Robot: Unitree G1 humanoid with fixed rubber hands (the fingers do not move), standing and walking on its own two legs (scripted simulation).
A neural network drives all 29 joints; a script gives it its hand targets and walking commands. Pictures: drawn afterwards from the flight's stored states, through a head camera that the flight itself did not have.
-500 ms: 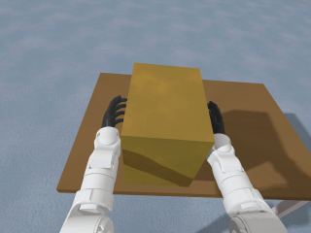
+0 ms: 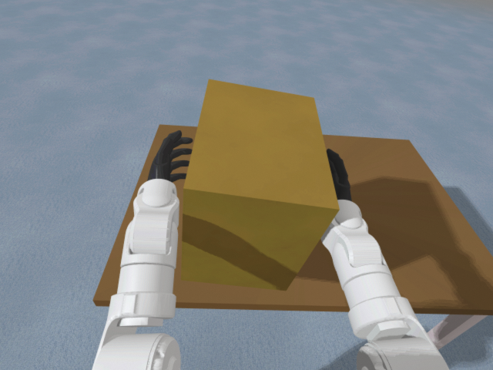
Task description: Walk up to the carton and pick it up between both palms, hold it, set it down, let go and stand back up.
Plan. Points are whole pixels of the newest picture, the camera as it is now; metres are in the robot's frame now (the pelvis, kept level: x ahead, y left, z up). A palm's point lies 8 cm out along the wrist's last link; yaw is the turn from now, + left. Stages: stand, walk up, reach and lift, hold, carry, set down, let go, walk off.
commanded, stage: reach and lift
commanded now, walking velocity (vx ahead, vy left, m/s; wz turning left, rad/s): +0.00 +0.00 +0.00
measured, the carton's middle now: (248, 187) +0.41 +0.01 +0.11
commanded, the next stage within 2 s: hold in 1.00 s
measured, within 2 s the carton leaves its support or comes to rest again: neither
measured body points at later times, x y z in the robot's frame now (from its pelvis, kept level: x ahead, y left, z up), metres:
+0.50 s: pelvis +0.01 -0.01 +0.00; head -0.02 +0.03 +0.45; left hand +0.39 +0.14 +0.16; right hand +0.38 -0.14 +0.15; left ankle +0.05 +0.12 -0.75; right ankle -0.01 -0.12 -0.75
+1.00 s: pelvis +0.00 -0.01 +0.00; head -0.03 +0.02 +0.45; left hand +0.39 +0.14 +0.18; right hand +0.38 -0.15 +0.16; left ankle +0.05 +0.12 -0.75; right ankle -0.01 -0.12 -0.75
